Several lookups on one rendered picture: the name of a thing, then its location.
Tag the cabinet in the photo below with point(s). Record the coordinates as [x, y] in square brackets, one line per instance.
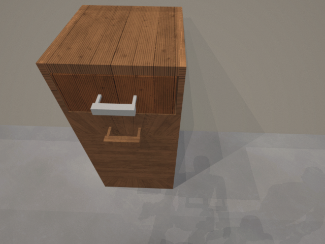
[124, 40]

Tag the drawer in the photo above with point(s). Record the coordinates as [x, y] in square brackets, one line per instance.
[155, 94]

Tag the handle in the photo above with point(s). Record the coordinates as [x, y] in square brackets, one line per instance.
[98, 108]
[122, 140]

